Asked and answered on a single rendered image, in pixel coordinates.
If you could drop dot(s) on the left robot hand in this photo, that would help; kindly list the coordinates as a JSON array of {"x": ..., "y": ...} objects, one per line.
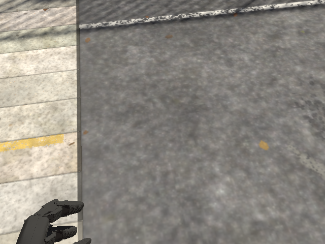
[{"x": 38, "y": 230}]

